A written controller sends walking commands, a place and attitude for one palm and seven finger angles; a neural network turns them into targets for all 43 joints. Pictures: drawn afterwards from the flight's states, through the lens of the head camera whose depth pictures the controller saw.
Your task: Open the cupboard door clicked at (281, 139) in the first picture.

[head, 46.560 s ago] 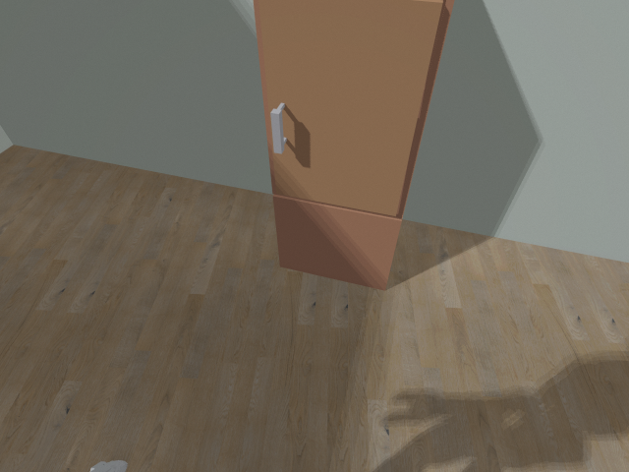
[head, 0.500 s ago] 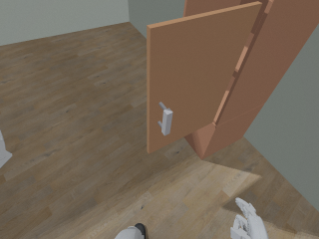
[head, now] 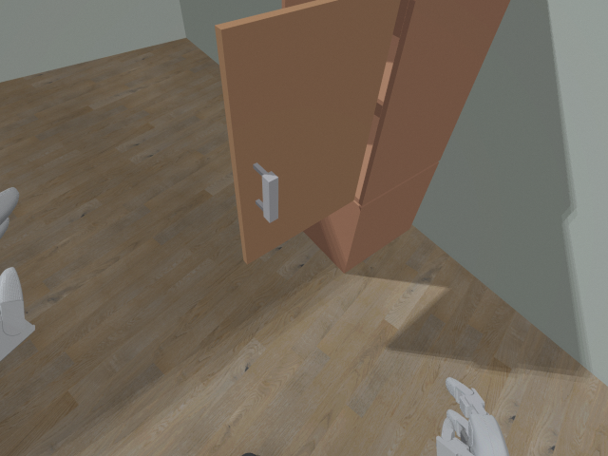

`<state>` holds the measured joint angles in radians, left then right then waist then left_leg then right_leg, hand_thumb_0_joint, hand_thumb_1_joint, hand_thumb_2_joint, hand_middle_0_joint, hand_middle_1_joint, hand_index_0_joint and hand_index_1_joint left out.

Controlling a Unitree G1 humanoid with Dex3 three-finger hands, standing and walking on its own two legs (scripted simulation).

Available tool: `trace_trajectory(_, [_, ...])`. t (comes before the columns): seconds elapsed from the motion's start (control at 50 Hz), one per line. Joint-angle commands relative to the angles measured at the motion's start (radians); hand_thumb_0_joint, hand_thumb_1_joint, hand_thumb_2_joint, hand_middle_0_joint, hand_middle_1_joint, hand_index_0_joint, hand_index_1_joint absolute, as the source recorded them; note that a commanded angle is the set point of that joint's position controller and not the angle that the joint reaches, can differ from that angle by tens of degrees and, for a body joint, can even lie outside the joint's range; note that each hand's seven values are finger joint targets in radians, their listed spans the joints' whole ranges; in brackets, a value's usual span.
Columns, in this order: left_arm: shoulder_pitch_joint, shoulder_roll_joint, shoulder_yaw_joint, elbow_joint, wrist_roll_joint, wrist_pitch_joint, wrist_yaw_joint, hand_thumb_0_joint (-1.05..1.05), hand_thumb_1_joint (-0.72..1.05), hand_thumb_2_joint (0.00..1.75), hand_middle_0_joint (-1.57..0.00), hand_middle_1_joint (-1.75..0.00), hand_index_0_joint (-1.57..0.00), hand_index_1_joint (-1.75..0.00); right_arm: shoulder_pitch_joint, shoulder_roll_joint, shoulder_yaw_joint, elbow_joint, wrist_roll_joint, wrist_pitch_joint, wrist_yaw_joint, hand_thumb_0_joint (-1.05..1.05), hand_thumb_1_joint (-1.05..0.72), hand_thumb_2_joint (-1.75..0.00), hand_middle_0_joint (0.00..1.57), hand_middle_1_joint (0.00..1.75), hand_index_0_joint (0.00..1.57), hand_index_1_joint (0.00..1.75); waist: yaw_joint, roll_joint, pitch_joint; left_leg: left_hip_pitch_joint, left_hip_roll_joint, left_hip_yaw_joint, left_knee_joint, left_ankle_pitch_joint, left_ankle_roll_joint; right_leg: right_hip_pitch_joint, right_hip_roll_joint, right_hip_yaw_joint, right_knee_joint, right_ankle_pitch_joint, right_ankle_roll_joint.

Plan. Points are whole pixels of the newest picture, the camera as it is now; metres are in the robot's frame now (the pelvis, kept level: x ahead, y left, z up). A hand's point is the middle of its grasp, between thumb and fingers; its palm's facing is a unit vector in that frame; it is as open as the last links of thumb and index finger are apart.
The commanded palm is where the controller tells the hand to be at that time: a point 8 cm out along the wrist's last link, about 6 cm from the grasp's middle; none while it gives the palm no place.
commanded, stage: stop stepping back and stand still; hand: left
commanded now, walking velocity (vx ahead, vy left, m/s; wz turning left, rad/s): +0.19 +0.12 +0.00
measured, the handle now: (264, 192) +0.62 +0.10 -0.08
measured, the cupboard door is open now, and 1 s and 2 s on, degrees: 91 91 91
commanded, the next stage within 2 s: let the arm hang, fingers relaxed in 0.92 s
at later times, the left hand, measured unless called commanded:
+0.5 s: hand out of the picture +0.16 +0.27 +0.16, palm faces +0.40 -0.77 -0.50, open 7.4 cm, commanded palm +0.10 +0.31 +0.18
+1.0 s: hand out of the picture +0.15 +0.29 +0.15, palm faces +0.41 -0.78 -0.48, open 7.4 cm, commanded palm none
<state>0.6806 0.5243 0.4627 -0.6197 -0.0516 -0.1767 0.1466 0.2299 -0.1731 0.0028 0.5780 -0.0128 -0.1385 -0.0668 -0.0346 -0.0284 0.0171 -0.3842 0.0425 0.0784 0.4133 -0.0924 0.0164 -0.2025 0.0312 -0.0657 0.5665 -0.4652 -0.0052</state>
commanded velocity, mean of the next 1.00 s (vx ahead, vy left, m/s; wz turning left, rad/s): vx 0.04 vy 0.03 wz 0.00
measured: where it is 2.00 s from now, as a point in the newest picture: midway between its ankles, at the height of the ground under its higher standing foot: outside the picture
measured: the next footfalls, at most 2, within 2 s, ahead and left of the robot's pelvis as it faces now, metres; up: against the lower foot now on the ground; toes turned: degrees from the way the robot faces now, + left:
right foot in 0.02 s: -0.02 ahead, -0.09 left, +0.00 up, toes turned -2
left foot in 0.28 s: +0.02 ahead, +0.13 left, +0.00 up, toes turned +4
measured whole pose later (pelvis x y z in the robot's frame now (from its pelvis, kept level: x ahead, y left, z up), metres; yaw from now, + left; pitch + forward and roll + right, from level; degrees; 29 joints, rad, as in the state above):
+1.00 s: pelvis -0.05 +0.02 +0.00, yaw +1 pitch +1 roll -1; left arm 0.55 0.39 0.38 -0.46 -0.03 -0.17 0.15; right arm 0.22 -0.20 0.02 0.63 0.00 -0.12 -0.08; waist 0.01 0.01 0.02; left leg -0.26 0.02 0.06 0.44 -0.19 0.02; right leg -0.18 0.00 -0.06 0.40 -0.23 0.00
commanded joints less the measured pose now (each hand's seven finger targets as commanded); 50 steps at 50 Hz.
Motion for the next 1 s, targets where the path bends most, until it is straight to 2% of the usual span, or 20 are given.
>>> trace_trajectory(0.0, [-0.070,0.140,0.148,-0.076,-0.011,-0.045,0.040,0.00,0.90,0.90,-0.20,-0.30,-0.20,-0.30,-0.090,-0.150,-0.052,-0.106,-0.003,-0.012,-0.022,0.00,-0.90,-0.90,0.20,0.30,0.20,0.30,0.001,-0.037,-0.065,0.077,-0.016,-0.068,0.241,-0.251,-0.040,-0.131,-0.249,0.329,-0.414,-0.062,-0.130])
trace_trajectory(0.02, [-0.129,0.160,0.158,-0.086,-0.007,-0.049,0.051,0.00,0.90,0.90,-0.20,-0.30,-0.20,-0.30,-0.096,-0.159,-0.045,-0.087,-0.006,-0.015,-0.019,0.00,-0.90,-0.90,0.20,0.30,0.20,0.30,0.020,-0.091,-0.063,0.042,-0.019,-0.095,0.360,-0.213,-0.040,-0.184,-0.353,0.436,-0.437,-0.025,-0.171])
trace_trajectory(0.04, [-0.114,0.084,0.092,0.002,-0.003,-0.032,0.045,0.00,0.90,0.90,-0.20,-0.30,-0.20,-0.30,-0.060,-0.145,-0.053,-0.059,0.013,-0.018,-0.018,0.00,-0.90,-0.90,0.20,0.30,0.20,0.30,0.021,-0.168,-0.072,-0.029,-0.028,-0.104,0.451,-0.238,-0.041,-0.119,-0.330,0.418,-0.388,0.001,-0.163])
trace_trajectory(0.06, [-0.159,0.053,0.050,0.008,0.002,-0.033,0.040,0.00,0.90,0.90,-0.20,-0.30,-0.20,-0.30,-0.052,-0.162,-0.056,-0.055,0.018,-0.021,-0.017,0.00,-0.90,-0.90,0.20,0.30,0.20,0.30,0.010,-0.149,-0.050,-0.075,-0.015,-0.109,0.484,-0.229,-0.038,-0.091,-0.311,0.367,-0.351,0.062,-0.145])
trace_trajectory(0.1, [-0.256,0.058,0.027,0.045,0.023,-0.049,0.039,0.00,0.90,0.90,-0.20,-0.30,-0.20,-0.30,-0.082,-0.158,-0.043,-0.042,0.014,-0.032,-0.022,0.00,-0.90,-0.90,0.20,0.30,0.20,0.30,0.009,-0.090,0.002,-0.062,0.001,-0.082,0.403,-0.225,-0.024,-0.094,-0.278,0.274,-0.318,0.143,-0.113])
trace_trajectory(0.12, [-0.323,0.065,0.013,0.030,0.029,-0.055,0.038,0.00,0.90,0.90,-0.20,-0.30,-0.20,-0.30,-0.103,-0.165,-0.044,-0.041,0.015,-0.041,-0.028,0.00,-0.90,-0.90,0.20,0.30,0.20,0.30,0.013,-0.068,0.020,-0.041,-0.001,-0.065,0.338,-0.231,-0.017,-0.092,-0.281,0.256,-0.310,0.153,-0.107])
trace_trajectory(0.14, [-0.314,0.070,0.017,0.050,0.036,-0.061,0.039,0.00,0.90,0.90,-0.20,-0.30,-0.20,-0.30,-0.109,-0.158,-0.041,-0.039,0.013,-0.049,-0.034,0.00,-0.90,-0.90,0.20,0.30,0.20,0.30,0.025,-0.057,0.042,-0.014,-0.007,-0.047,0.279,-0.232,-0.006,-0.094,-0.272,0.262,-0.307,0.170,-0.106])
trace_trajectory(0.18, [-0.292,0.070,0.022,0.043,0.038,-0.069,0.041,0.00,0.90,0.90,-0.20,-0.30,-0.20,-0.30,-0.095,-0.155,-0.041,-0.038,0.011,-0.055,-0.033,0.00,-0.90,-0.90,0.20,0.30,0.20,0.30,0.032,-0.075,0.026,0.042,-0.021,-0.020,0.156,-0.213,0.010,-0.056,-0.262,0.265,-0.286,0.184,-0.091])
trace_trajectory(0.22, [-0.256,0.105,0.065,0.006,0.033,-0.079,0.044,0.00,0.90,0.90,-0.20,-0.30,-0.20,-0.30,-0.089,-0.160,-0.048,-0.042,0.012,-0.055,-0.032,0.00,-0.90,-0.90,0.20,0.30,0.20,0.30,0.036,-0.033,0.004,0.107,-0.015,-0.027,0.067,-0.173,0.019,-0.033,-0.234,0.243,-0.257,0.213,-0.060])
trace_trajectory(0.28, [-0.186,0.099,0.088,-0.028,0.025,-0.094,0.034,0.00,0.90,0.90,-0.20,-0.30,-0.20,-0.30,-0.086,-0.164,-0.052,-0.074,0.018,-0.043,-0.021,0.00,-0.90,-0.90,0.20,0.30,0.20,0.30,0.036,-0.005,-0.029,0.132,0.016,-0.063,0.044,-0.023,0.019,0.035,-0.181,0.216,-0.204,0.394,-0.016])
trace_trajectory(0.32, [-0.141,0.108,0.112,-0.036,0.027,-0.098,0.033,0.00,0.90,0.90,-0.20,-0.30,-0.20,-0.30,-0.073,-0.149,-0.043,-0.070,0.015,-0.036,-0.020,0.00,-0.90,-0.90,0.20,0.30,0.20,0.30,0.028,0.108,-0.064,0.151,0.020,-0.055,0.043,0.067,0.015,0.051,-0.149,0.159,-0.159,0.496,-0.017])
trace_trajectory(0.36, [-0.145,0.078,0.090,-0.031,0.024,-0.099,0.030,0.00,0.90,0.90,-0.20,-0.30,-0.20,-0.30,-0.066,-0.151,-0.042,-0.080,0.020,-0.036,-0.015,0.00,-0.90,-0.90,0.20,0.30,0.20,0.30,0.025,0.067,-0.082,0.146,0.040,-0.078,0.027,0.100,0.011,0.074,-0.116,0.132,-0.139,0.489,-0.009])
trace_trajectory(0.42, [-0.144,0.062,0.073,-0.014,0.018,-0.094,0.026,0.00,0.90,0.90,-0.20,-0.30,-0.20,-0.30,-0.072,-0.162,-0.046,-0.086,0.020,-0.042,-0.016,0.00,-0.90,-0.90,0.20,0.30,0.20,0.30,0.027,0.100,-0.082,0.159,0.058,-0.101,0.005,0.076,0.012,0.043,-0.086,0.112,-0.141,0.419,-0.001])
trace_trajectory(0.46, [-0.139,0.051,0.065,0.002,0.017,-0.087,0.025,0.00,0.90,0.90,-0.20,-0.30,-0.20,-0.30,-0.078,-0.161,-0.041,-0.090,0.019,-0.041,-0.017,0.00,-0.90,-0.90,0.20,0.30,0.20,0.30,0.027,0.085,-0.078,0.141,0.067,-0.114,-0.016,0.035,0.014,0.043,-0.072,0.109,-0.145,0.388,0.005])
trace_trajectory(0.54, [-0.168,0.047,0.051,-0.029,0.017,-0.077,0.022,0.00,0.90,0.90,-0.20,-0.30,-0.20,-0.30,-0.093,-0.158,-0.034,-0.099,0.017,-0.044,-0.020,0.00,-0.90,-0.90,0.20,0.30,0.20,0.30,0.029,0.110,-0.074,0.116,0.066,-0.122,-0.064,-0.063,0.009,0.047,-0.059,0.091,-0.152,0.335,0.011])
trace_trajectory(0.6, [-0.191,0.042,0.046,-0.036,0.018,-0.070,0.024,0.00,0.90,0.90,-0.20,-0.30,-0.20,-0.30,-0.098,-0.155,-0.030,-0.101,0.015,-0.041,-0.022,0.00,-0.90,-0.90,0.20,0.30,0.20,0.30,0.028,0.093,-0.067,0.106,0.058,-0.122,-0.080,-0.138,0.006,0.041,-0.058,0.093,-0.175,0.305,0.010])
trace_trajectory(0.62, [-0.204,0.061,0.060,-0.054,0.018,-0.070,0.025,0.00,0.90,0.90,-0.20,-0.30,-0.20,-0.30,-0.102,-0.158,-0.032,-0.100,0.012,-0.043,-0.025,0.00,-0.90,-0.90,0.20,0.30,0.20,0.30,0.030,0.111,-0.076,0.110,0.055,-0.120,-0.089,-0.151,0.003,0.047,-0.058,0.090,-0.178,0.298,0.009])
trace_trajectory(0.7, [-0.216,0.040,0.043,-0.043,0.021,-0.063,0.028,0.00,0.90,0.90,-0.20,-0.30,-0.20,-0.30,-0.102,-0.150,-0.026,-0.103,0.011,-0.042,-0.025,0.00,-0.90,-0.90,0.20,0.30,0.20,0.30,0.030,0.124,-0.066,0.104,0.049,-0.119,-0.102,-0.181,-0.001,0.046,-0.054,0.085,-0.198,0.278,0.010])
trace_trajectory(0.86, [-0.172,0.030,0.041,-0.029,0.018,-0.053,0.028,0.00,0.90,0.90,-0.20,-0.30,-0.20,-0.30,-0.103,-0.150,-0.027,-0.102,0.012,-0.039,-0.025,0.00,-0.90,-0.90,0.20,0.30,0.20,0.30,0.033,0.088,-0.090,0.129,0.040,-0.113,-0.086,-0.100,-0.010,0.062,-0.057,0.074,-0.211,0.329,0.011])
trace_trajectory(0.98, [-0.143,0.045,0.055,-0.041,0.014,-0.053,0.030,0.00,0.90,0.90,-0.20,-0.30,-0.20,-0.30,-0.106,-0.152,-0.031,-0.105,0.014,-0.032,-0.026,0.00,-0.90,-0.90,0.20,0.30,0.20,0.30,0.037,0.095,-0.111,0.149,0.040,-0.107,-0.072,-0.038,-0.010,0.066,-0.059,0.071,-0.208,0.360,0.012])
